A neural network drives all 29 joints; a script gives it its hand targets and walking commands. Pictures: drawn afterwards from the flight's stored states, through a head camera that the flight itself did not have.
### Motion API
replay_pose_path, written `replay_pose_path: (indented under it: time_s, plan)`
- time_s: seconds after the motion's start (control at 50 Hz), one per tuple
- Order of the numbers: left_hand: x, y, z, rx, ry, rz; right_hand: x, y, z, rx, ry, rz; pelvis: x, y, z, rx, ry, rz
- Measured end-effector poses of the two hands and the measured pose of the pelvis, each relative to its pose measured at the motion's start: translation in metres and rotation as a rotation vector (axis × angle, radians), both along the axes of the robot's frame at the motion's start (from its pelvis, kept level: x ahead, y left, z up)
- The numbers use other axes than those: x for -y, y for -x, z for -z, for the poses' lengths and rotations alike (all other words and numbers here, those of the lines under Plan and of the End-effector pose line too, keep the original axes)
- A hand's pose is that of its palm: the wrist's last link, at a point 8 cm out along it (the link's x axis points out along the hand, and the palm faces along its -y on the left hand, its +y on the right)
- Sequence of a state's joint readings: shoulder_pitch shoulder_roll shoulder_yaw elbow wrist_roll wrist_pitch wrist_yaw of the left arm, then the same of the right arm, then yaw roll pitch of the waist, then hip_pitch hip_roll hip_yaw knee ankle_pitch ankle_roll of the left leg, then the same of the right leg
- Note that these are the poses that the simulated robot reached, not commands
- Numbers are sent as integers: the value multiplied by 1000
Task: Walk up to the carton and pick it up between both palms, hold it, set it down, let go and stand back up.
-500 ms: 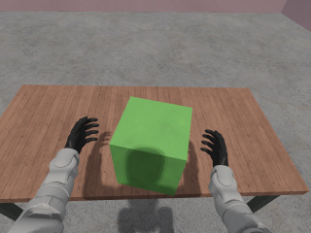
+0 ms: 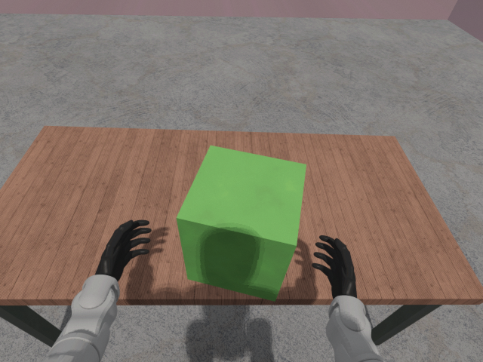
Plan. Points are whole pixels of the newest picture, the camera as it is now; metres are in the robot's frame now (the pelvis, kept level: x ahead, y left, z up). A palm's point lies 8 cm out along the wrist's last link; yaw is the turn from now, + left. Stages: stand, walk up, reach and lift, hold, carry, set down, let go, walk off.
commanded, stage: set down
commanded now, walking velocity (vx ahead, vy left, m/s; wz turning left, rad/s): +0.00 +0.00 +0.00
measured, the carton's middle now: (243, 225) +0.44 -0.01 -0.08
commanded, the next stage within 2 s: none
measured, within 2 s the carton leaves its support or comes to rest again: neither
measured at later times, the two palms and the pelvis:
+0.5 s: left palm (112, 299) +0.26 +0.22 -0.04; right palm (348, 312) +0.25 -0.19 -0.05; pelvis +0.01 -0.01 +0.00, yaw +0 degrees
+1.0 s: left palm (112, 326) +0.22 +0.21 -0.05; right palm (366, 328) +0.22 -0.21 -0.05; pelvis +0.03 -0.01 +0.01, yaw -2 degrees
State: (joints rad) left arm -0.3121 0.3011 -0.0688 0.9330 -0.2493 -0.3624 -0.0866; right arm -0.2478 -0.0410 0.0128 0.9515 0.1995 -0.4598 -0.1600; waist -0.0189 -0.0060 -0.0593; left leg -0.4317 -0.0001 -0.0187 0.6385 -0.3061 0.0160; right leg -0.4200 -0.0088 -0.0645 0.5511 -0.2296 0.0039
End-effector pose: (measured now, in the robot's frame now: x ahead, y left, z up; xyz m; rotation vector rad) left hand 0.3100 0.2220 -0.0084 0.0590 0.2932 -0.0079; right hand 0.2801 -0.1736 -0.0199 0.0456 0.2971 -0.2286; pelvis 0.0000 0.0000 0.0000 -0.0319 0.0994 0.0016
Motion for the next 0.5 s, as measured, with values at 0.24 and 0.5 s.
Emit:
replay_pose_path:
  time_s: [0.24,0.5]
  plan:
    - [-4,19,5,-25,-15,-2,13,12,3,2,44,-16,4,-4,0,30,-3,9]
    - [3,45,30,-117,-32,-11,13,33,30,-110,30,-40,9,-7,-2,28,-6,8]
